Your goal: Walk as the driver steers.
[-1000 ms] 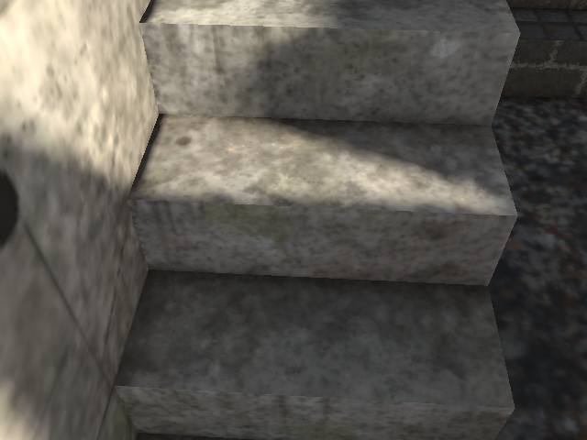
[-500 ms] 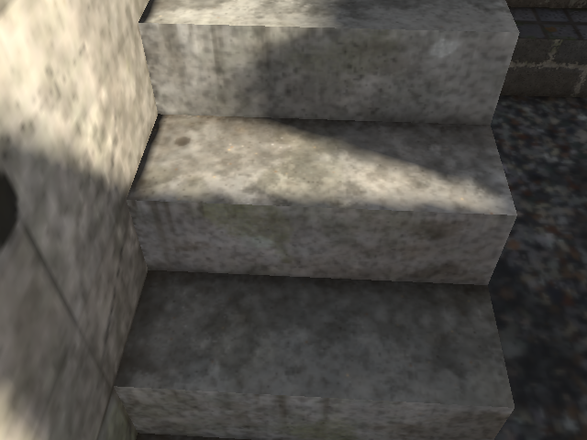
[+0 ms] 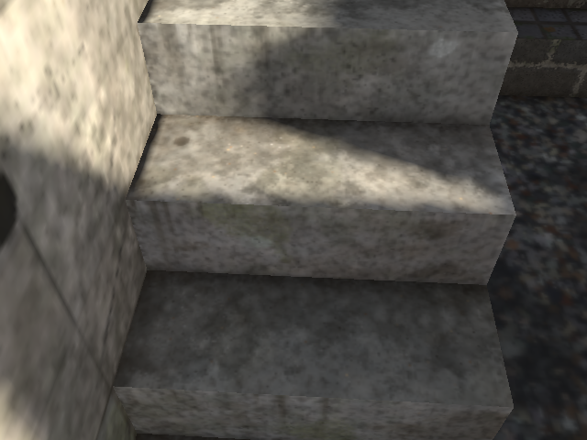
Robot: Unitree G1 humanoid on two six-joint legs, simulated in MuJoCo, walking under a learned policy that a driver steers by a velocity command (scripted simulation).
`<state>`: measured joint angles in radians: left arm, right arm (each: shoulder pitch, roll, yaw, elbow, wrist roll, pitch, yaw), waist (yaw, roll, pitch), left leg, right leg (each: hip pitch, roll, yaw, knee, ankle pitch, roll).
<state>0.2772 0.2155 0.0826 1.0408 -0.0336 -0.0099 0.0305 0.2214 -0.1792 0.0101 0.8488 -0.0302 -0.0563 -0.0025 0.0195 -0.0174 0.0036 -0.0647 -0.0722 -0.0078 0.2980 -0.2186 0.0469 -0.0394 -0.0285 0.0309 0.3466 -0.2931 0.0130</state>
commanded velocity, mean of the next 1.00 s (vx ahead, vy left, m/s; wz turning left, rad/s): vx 0.50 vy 0.00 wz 0.00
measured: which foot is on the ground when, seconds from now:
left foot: down 0.00-1.00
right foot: down 0.00-1.00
